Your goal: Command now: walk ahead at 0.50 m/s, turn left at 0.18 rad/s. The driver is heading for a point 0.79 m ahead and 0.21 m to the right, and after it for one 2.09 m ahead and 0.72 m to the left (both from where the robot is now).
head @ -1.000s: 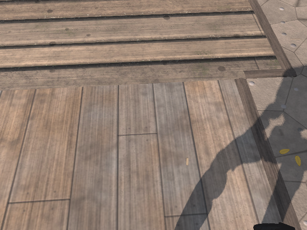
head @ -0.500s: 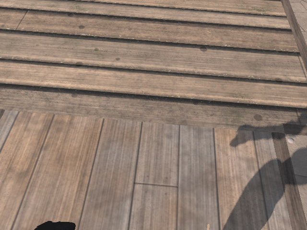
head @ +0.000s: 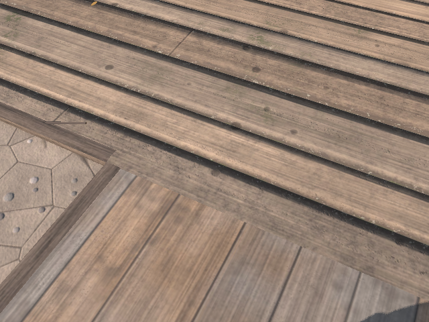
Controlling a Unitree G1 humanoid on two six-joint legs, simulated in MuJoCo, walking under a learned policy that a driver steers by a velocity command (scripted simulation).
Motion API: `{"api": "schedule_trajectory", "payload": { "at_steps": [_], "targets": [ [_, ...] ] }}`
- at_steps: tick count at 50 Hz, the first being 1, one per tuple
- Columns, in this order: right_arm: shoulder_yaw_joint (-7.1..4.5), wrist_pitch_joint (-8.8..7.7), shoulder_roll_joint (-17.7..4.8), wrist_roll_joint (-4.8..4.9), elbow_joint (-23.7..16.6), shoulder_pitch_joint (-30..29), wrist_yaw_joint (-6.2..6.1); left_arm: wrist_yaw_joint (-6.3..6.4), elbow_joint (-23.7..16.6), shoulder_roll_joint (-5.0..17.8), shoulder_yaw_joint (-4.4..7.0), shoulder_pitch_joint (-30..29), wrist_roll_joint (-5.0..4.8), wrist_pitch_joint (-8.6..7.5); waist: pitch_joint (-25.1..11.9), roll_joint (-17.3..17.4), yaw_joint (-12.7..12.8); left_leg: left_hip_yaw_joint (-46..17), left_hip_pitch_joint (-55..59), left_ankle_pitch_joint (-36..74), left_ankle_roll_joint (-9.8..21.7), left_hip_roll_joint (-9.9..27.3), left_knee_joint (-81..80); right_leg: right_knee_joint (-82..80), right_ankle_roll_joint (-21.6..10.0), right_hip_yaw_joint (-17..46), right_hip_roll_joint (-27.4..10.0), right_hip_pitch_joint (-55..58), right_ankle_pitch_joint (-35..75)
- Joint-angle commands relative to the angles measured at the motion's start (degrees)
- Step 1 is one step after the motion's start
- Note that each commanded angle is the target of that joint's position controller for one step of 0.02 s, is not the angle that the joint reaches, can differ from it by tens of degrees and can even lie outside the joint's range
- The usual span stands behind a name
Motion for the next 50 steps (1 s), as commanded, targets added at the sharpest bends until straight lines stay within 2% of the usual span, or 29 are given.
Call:
{"api": "schedule_trajectory", "payload": {
  "at_steps": [1, 3, 4, 5, 6, 7, 8, 9, 10, 12, 13, 16, 21, 24, 27, 30, 31, 32, 33, 34, 35, 36, 37, 38, 39, 40, 41, 43, 50],
  "targets": [
    [0.06, -1.01, -2.73, -0.06, -4.78, -5.33, -0.12, 0.25, -1.67, 9.23, 1.80, 0.47, -0.10, -0.35, 2.04, -7.90, -1.37, 4.27, 4.85, -0.75, 1.15, -0.76, -5.91, -3.56, -7.48, 6.84, -15.00, -2.36, 26.18],
    [-0.18, -1.38, -3.57, -0.36, -4.36, -4.01, -0.72, 0.48, -0.61, 10.19, 1.93, 0.98, -0.02, 0.35, 1.19, -8.18, -2.46, 5.42, 8.56, -5.08, 2.93, -2.39, -8.84, 1.12, -7.05, 6.42, -15.81, 0.68, 35.53],
    [-0.51, -1.78, -3.98, -0.62, -2.90, 0.25, -1.10, 0.59, -0.18, 10.42, 1.89, 0.85, -0.15, 0.70, -1.14, -7.83, -4.62, 6.22, 14.51, -5.53, 4.04, -4.13, -11.63, 7.22, -6.43, 5.19, -15.09, 1.21, 42.84],
    [-1.22, -2.40, -5.18, -1.16, 0.26, 8.67, -1.64, 0.66, 0.07, 9.55, 1.48, 1.02, -0.36, 1.00, -5.98, -5.70, -8.14, 6.26, 25.79, -4.00, 5.49, -5.28, -14.75, 17.42, -5.26, 2.93, -12.79, -1.51, 43.94],
    [-2.47, -2.76, -9.03, -2.18, 2.58, 18.80, -2.46, 0.63, -1.90, 7.58, 0.68, -0.05, -0.50, 0.86, -12.99, -1.04, -12.27, -4.70, 40.34, -9.06, 8.30, 4.71, -15.69, 32.33, -3.86, 1.43, -10.58, -11.70, 28.58],
    [-4.04, -2.38, -15.35, -1.85, 3.02, 21.66, -3.31, -0.14, -4.67, 1.26, -0.71, 4.26, -1.40, 0.77, -19.42, 13.23, -9.99, -32.64, 56.16, -10.65, 15.96, 21.87, -20.94, 52.95, -1.29, 0.32, -0.30, -33.50, -12.01],
    [-4.17, -1.90, -13.84, 0.86, 2.96, 20.62, -3.67, 0.69, -4.14, 8.41, 1.24, -0.47, 0.11, 1.36, -16.98, 5.18, -11.17, -34.89, 52.06, -8.04, 15.64, 20.73, -23.50, 58.42, -2.04, 8.63, -1.10, -39.00, -14.70],
    [-3.25, -2.08, -10.66, 1.14, 3.15, 16.20, -3.78, 0.53, -5.06, 7.94, 1.38, -3.70, -0.37, 1.21, -9.17, 2.85, -8.88, -24.73, 45.41, -3.94, 13.87, 17.99, -23.84, 57.85, -2.83, 10.71, -3.55, -40.32, -10.08],
    [-2.35, -2.55, -7.21, 0.95, 3.20, 13.21, -3.54, 0.30, -4.68, 6.49, 0.98, -4.08, -0.82, 1.00, -5.25, 1.16, -6.88, -18.63, 38.20, 0.62, 11.74, 15.45, -25.98, 54.16, -2.89, 11.04, -5.09, -37.72, -6.64],
    [-1.38, -3.45, -3.96, 1.12, 3.60, 10.13, -3.67, -0.13, -2.77, 5.13, 0.96, -1.60, 0.29, 2.43, -1.88, 2.49, -3.54, -10.39, 29.53, 2.90, 8.10, 11.69, -29.79, 49.77, -1.94, 11.33, -6.38, -31.77, -3.83],
    [-1.26, -3.99, -3.57, 1.04, 3.94, 10.40, -3.70, -0.50, -2.15, 4.48, 1.00, -1.07, 0.69, 3.13, -1.71, 2.63, -3.15, -8.53, 27.77, 4.18, 7.70, 11.06, -31.14, 49.65, -1.58, 11.19, -6.03, -30.20, -2.51],
    [-1.76, -5.23, -4.94, 1.39, 5.60, 12.18, -3.83, -1.33, -3.13, 3.71, 1.31, -4.79, 0.79, 4.07, 0.49, 1.62, -2.65, -3.60, 27.39, 5.63, 7.88, 10.83, -34.60, 48.30, -0.72, 11.45, -6.31, -34.33, 3.16],
    [-1.65, -5.46, -4.63, 1.35, 7.61, 14.82, -3.96, -1.69, -5.92, 2.87, 1.08, -13.91, 0.76, 4.05, 3.17, 0.58, -4.08, 4.11, 30.01, 10.07, 6.82, 9.49, -35.28, 38.61, 0.05, 10.06, -6.00, -39.67, 13.04],
    [-1.63, -5.38, -5.07, 1.36, 8.87, 16.86, -4.38, -2.25, -8.14, 2.03, 0.34, -19.94, 1.00, 3.80, 4.21, 0.81, -5.77, 7.87, 32.44, 14.89, 5.98, 9.63, -34.34, 30.28, -0.72, 6.28, -5.29, -38.28, 16.48],
    [-1.72, -4.82, -5.84, 1.13, 10.59, 19.83, -4.92, -2.68, -10.31, 2.00, -0.03, -24.01, 1.20, 3.60, 4.81, 0.75, -6.97, 10.24, 38.20, 22.71, 5.13, 11.02, -31.16, 24.41, -3.00, 2.99, -3.97, -37.59, 13.81],
    [-2.08, -4.11, -7.93, 0.83, 10.95, 18.95, -5.53, -2.25, -10.19, 3.15, 0.47, -20.82, 1.38, 3.68, 1.50, 2.75, -4.69, 13.08, 42.57, 47.10, 3.86, 11.84, -21.00, 22.31, -6.55, -0.57, 0.67, -30.70, 5.71],
    [-2.34, -3.64, -8.84, 0.64, 10.89, 18.37, -5.69, -1.95, -9.25, 4.01, 0.94, -16.84, 1.48, 3.62, -1.03, 3.40, -2.81, 13.73, 43.04, 53.75, 3.77, 12.02, -14.00, 21.95, -8.04, -1.29, 2.77, -26.32, 2.36],
    [-2.58, -3.09, -9.61, 0.58, 10.63, 18.03, -5.73, -1.62, -7.58, 5.34, 1.74, -10.72, 1.64, 3.27, -4.70, 3.29, -0.21, 13.92, 41.15, 53.03, 3.67, 12.02, -4.08, 19.74, -9.64, -0.73, 4.48, -19.01, 0.68],
    [-2.63, -2.89, -9.80, 0.85, 9.67, 16.70, -5.59, -0.97, -4.85, 7.95, 3.10, -1.53, 2.28, 2.86, -9.48, 0.58, 4.48, 14.55, 32.63, 41.49, 2.34, 10.63, 10.33, 15.10, -12.19, 3.88, 3.03, -5.39, 1.82],
    [-1.48, -3.42, -4.65, 1.84, 6.35, 18.18, -4.77, 0.07, -4.58, 15.17, 5.31, 2.15, 2.50, 3.16, -15.32, -10.32, 3.78, 15.11, 11.48, 6.11, -0.44, 3.82, 31.83, 13.63, -18.82, 27.58, -12.95, 12.11, -1.15],
    [-1.89, -4.05, -5.63, 1.59, 3.62, 15.70, -4.08, -0.16, -5.42, 17.61, 5.85, 0.00, 0.54, 3.61, -19.07, -12.30, 2.07, 3.68, -3.31, -25.04, -1.75, -5.98, 44.17, 4.79, -25.08, 53.18, -21.38, 18.35, 6.20],
    [-1.84, -4.57, -6.23, 1.01, 2.43, 10.22, -3.77, 0.15, -5.00, 16.00, 5.66, -1.98, -0.53, 3.95, -12.20, -5.47, 2.21, -2.47, -8.51, -19.26, -1.23, -1.20, 43.32, 3.70, -22.96, 44.14, -19.49, 13.79, 7.13],
    [-1.46, -5.23, -5.73, 1.49, 1.99, 9.71, -3.66, 0.51, -4.85, 12.62, 4.80, -4.57, -0.62, 3.92, -5.48, -2.76, 0.13, -1.72, -7.61, -14.54, -1.20, 1.14, 38.13, 2.43, -20.46, 37.31, -17.86, 5.26, 10.42],
    [-1.57, -5.15, -5.49, 1.24, 2.58, 10.32, -3.76, 0.67, -5.03, 10.02, 4.09, -7.08, -0.47, 3.75, -1.63, -0.05, -2.55, -1.49, -4.43, -13.10, -1.45, 2.88, 32.55, 1.26, -17.55, 32.21, -14.59, -1.56, 14.89],
    [-1.52, -4.06, -5.18, 0.16, 2.76, 11.14, -3.79, 0.79, -5.30, 8.26, 3.50, -9.36, -0.94, 3.53, -0.39, 0.39, -4.59, -1.48, -0.89, -12.26, -2.15, 3.72, 29.41, 0.00, -15.35, 27.76, -11.21, -6.30, 17.47],
    [-1.32, -2.88, -4.52, -0.42, 2.80, 13.05, -3.60, 0.77, -5.63, 8.32, 3.34, -9.62, -0.90, 3.02, -1.28, -2.65, -5.62, -1.34, 2.28, -12.52, -3.08, 3.93, 27.28, -0.40, -16.03, 26.11, -10.68, -9.18, 21.73],
    [-1.30, -2.01, -4.36, -0.71, 2.54, 12.86, -3.46, 0.62, -5.36, 8.25, 3.32, -8.83, -0.94, 2.36, -1.54, -2.86, -5.85, -0.84, 2.89, -12.84, -3.85, 3.93, 25.88, -0.46, -16.29, 25.06, -9.68, -10.14, 25.04],
    [-1.21, -1.18, -3.69, -0.62, 1.57, 10.75, -3.16, 0.56, -5.10, 9.70, 3.69, -7.57, -0.80, 1.67, -1.54, -2.96, -5.74, 0.35, 2.12, -10.00, -5.07, 3.80, 21.01, -1.26, -15.65, 22.92, -7.50, -11.44, 24.29],
    [-0.56, -1.42, -3.58, 0.16, -3.94, -4.72, -2.41, 0.83, -4.58, 10.74, 4.12, -0.28, -0.62, 2.04, 0.01, -6.10, 0.31, 0.53, -3.12, 3.31, -6.00, 1.62, 1.44, 0.14, -12.41, 25.33, -6.09, -4.92, 22.02]
  ]
}}
Velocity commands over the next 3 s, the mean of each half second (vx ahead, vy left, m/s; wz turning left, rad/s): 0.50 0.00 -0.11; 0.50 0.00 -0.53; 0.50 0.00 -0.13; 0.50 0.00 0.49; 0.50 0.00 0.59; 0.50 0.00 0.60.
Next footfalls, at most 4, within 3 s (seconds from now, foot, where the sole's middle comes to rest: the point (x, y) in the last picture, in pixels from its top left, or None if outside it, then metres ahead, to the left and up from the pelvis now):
0.12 left None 0.21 0.11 -0.78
0.66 right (271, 318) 0.49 -0.09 -0.78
1.18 left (256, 219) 0.83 -0.04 -0.78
1.64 right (333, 199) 0.93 -0.32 -0.78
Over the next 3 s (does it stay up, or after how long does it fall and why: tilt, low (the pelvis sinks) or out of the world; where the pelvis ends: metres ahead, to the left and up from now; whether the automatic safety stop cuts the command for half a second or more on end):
stays up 1.54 -0.21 0.00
